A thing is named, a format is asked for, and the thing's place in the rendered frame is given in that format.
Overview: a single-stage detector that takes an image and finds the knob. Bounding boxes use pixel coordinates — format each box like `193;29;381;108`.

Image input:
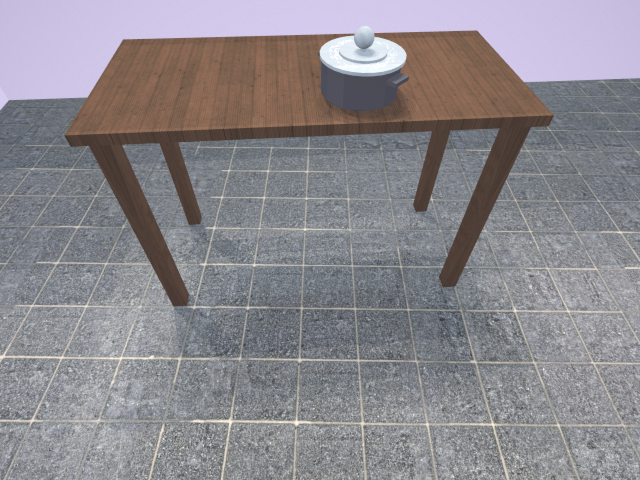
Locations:
354;26;375;49

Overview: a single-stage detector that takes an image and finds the pot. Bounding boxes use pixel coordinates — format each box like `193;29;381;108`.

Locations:
318;51;409;111

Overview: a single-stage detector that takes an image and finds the lid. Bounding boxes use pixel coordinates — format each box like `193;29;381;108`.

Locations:
320;36;406;76

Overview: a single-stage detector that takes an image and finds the table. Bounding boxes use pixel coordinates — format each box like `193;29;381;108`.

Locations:
64;30;554;307

